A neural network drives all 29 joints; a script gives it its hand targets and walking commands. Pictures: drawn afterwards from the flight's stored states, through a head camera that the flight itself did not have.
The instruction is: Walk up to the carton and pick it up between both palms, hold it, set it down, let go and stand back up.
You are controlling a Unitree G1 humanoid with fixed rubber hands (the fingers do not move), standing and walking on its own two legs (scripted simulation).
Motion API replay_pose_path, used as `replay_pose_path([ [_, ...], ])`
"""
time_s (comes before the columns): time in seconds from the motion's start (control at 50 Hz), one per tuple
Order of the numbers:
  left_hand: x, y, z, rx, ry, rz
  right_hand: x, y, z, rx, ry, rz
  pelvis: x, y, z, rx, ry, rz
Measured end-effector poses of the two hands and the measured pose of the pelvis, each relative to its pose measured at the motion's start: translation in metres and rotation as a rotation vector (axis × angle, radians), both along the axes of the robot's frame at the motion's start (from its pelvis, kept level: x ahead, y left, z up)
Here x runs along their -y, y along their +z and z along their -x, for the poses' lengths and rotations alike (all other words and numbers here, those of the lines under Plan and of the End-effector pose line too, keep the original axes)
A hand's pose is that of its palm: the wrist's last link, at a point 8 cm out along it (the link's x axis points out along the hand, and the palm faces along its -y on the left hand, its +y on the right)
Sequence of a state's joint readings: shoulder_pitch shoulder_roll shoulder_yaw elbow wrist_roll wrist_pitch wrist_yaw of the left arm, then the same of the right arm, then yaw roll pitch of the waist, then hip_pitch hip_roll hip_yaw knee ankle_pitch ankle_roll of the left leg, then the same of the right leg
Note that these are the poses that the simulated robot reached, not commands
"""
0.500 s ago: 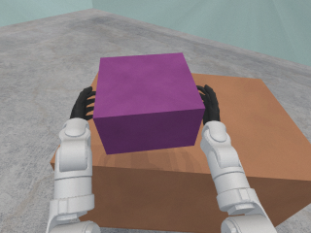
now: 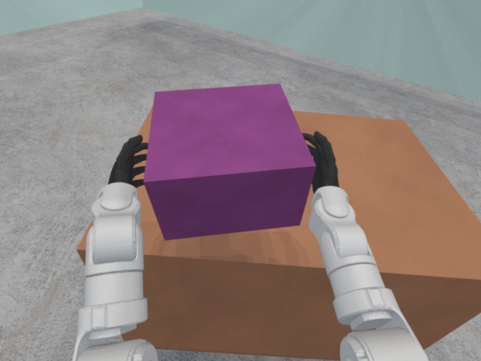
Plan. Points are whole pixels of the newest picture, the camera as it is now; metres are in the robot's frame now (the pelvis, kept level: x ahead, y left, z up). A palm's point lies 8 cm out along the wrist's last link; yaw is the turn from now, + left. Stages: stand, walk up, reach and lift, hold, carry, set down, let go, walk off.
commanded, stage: hold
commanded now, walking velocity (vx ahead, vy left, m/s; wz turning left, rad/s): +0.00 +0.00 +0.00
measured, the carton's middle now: (225, 157) +0.42 +0.00 +0.16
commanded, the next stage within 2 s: none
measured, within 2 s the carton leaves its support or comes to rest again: neither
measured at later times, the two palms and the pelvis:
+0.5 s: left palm (121, 184) +0.35 +0.16 +0.16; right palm (322, 181) +0.35 -0.15 +0.17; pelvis +0.00 +0.00 +0.00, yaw +0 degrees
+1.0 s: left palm (123, 182) +0.35 +0.16 +0.17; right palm (328, 178) +0.35 -0.16 +0.17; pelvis +0.00 +0.00 +0.00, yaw +0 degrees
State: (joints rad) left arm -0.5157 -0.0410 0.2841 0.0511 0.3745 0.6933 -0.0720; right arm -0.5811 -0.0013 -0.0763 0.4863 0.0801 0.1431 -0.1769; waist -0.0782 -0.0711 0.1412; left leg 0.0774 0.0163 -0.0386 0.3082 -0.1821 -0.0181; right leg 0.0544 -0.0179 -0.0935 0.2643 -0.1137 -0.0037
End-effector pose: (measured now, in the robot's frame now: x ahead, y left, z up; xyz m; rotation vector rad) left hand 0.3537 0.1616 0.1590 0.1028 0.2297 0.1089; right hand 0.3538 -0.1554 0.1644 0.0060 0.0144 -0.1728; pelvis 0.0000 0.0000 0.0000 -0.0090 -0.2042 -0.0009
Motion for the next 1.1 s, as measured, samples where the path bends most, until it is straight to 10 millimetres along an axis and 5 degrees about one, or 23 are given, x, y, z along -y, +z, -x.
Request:
replay_pose_path([
  [1.1,0.001,0.007,0.005,0.023,0.006,-0.008,0.002,0.007,0.002,0.024,0.013,-0.007,0.005,0.0,0.004,-0.001,0.001,-0.002],
])
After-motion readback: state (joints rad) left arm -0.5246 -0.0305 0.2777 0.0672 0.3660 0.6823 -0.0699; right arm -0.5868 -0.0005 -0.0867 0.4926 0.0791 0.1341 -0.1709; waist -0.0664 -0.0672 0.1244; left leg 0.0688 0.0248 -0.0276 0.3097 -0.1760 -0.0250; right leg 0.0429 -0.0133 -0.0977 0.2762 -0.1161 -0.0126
